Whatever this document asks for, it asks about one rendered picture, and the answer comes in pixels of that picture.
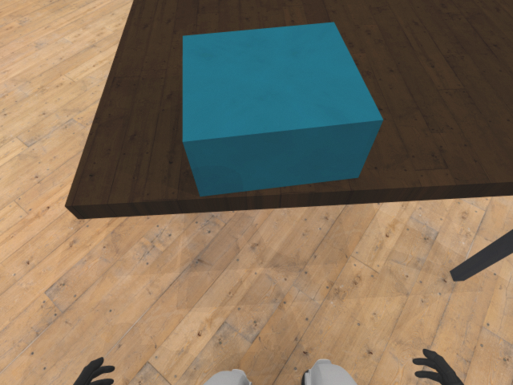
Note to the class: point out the left robot hand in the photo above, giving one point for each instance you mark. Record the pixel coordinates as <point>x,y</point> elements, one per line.
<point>91,371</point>

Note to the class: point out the table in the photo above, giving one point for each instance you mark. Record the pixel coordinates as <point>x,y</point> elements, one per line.
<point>439,71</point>

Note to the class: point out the robot right thigh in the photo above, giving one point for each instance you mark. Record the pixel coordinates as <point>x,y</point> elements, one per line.
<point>328,374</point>

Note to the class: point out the robot left shin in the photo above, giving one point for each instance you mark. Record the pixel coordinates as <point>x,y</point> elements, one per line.
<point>240,371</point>

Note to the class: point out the carton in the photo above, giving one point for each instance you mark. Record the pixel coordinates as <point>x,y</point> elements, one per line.
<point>274,107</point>

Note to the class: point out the right robot hand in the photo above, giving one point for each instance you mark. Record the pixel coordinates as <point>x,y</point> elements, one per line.
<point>445,375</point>

